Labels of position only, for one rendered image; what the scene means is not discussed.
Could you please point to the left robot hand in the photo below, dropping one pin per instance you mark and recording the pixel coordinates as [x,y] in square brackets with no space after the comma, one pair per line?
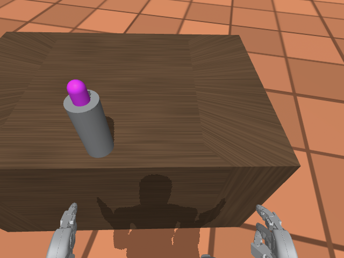
[63,239]

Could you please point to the right robot hand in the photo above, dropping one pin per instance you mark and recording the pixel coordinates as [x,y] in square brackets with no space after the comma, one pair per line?
[278,243]

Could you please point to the bottle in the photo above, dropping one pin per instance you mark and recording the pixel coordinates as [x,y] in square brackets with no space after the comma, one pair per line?
[85,111]

